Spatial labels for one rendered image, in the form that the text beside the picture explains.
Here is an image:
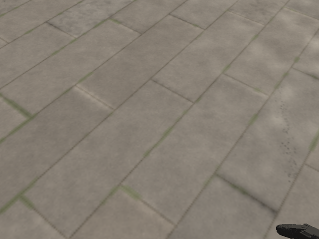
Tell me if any robot right hand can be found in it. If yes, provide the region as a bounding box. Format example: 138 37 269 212
276 223 319 239

